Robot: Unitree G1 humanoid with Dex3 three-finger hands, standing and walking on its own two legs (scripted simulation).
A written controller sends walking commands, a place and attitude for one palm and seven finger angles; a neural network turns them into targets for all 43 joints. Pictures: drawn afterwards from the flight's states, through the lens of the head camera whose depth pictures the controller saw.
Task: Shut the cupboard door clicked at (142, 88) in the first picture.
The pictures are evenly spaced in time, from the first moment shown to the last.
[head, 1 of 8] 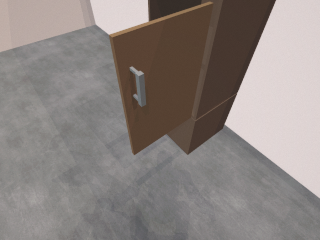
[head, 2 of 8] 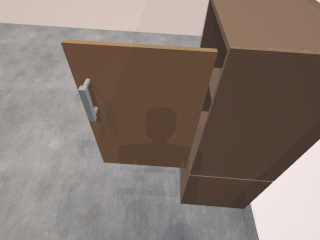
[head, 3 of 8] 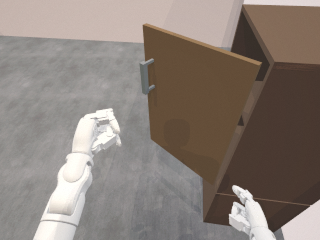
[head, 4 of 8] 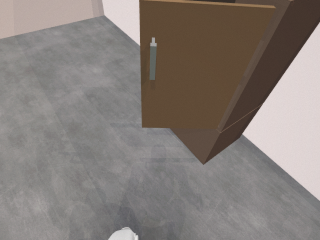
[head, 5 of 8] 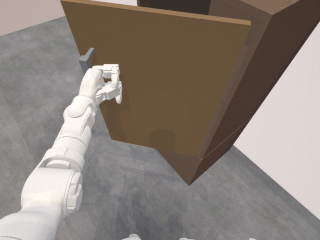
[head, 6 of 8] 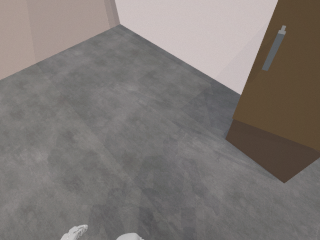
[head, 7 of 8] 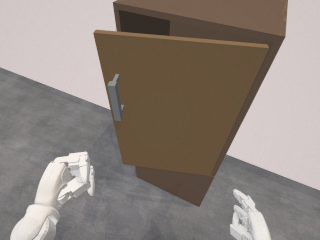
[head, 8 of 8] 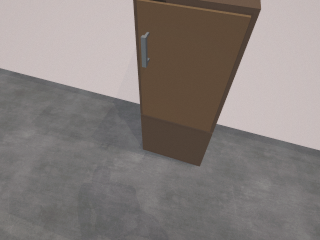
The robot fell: no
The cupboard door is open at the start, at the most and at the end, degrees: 91 91 0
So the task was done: yes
